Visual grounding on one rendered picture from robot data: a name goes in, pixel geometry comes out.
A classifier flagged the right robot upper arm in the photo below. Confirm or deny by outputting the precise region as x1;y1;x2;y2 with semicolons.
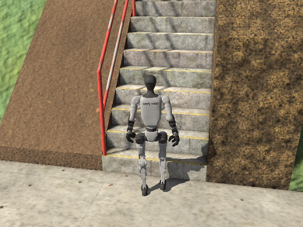
160;95;173;122

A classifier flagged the left robot upper arm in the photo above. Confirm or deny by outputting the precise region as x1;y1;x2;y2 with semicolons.
129;96;141;122

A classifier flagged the humanoid robot head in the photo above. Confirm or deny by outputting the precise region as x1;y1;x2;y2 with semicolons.
143;75;159;98

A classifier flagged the robot right hand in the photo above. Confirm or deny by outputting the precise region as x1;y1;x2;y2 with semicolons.
169;135;180;147

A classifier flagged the robot right forearm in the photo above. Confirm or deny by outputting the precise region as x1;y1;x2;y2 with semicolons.
169;115;178;136

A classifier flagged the robot left hand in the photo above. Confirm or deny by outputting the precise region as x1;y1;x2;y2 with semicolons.
126;132;136;143

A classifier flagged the robot torso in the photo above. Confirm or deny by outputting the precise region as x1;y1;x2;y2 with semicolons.
140;94;162;142

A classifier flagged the robot left forearm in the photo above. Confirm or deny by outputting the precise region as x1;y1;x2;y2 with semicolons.
126;115;134;134

